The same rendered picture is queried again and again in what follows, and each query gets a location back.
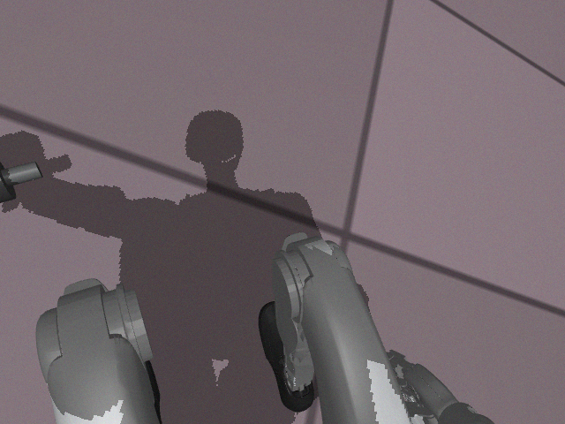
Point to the bottle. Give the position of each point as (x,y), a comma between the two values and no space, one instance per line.
(16,175)

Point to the right robot foot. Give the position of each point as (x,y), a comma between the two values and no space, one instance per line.
(296,401)

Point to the right robot hand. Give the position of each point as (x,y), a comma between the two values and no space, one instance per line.
(427,397)

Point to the left robot foot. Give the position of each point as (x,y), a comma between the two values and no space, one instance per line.
(155,389)

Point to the right robot arm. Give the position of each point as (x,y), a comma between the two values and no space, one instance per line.
(461,413)

